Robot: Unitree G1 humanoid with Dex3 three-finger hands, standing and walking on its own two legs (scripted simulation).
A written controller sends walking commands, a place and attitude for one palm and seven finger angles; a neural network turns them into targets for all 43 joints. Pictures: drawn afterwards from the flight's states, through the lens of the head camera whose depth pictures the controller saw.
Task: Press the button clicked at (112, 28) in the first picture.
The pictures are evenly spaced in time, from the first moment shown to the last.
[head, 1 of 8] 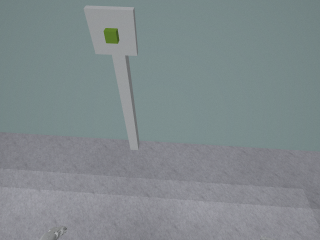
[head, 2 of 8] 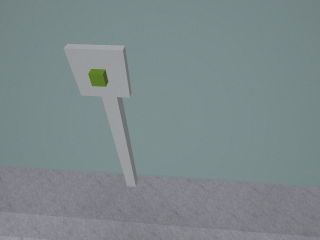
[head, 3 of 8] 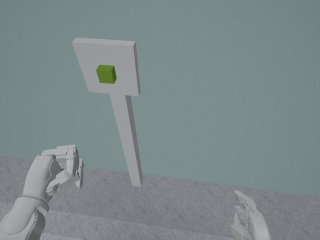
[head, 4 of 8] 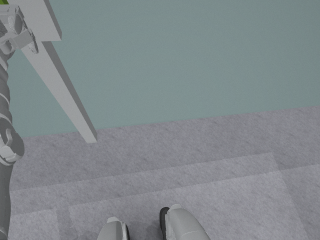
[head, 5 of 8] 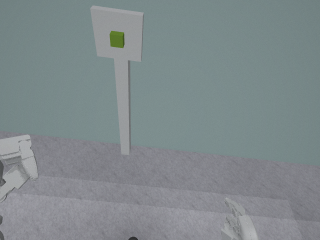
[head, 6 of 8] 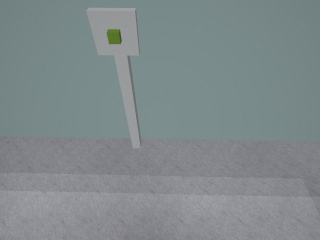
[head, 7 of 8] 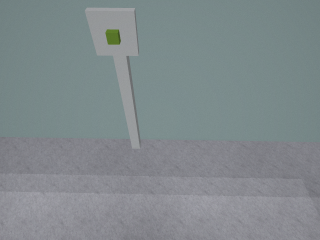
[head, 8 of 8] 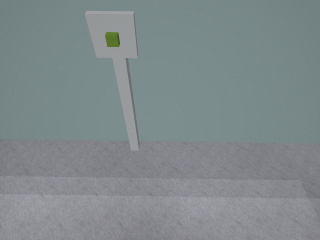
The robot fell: no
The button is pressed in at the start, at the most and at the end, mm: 0 12 0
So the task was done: yes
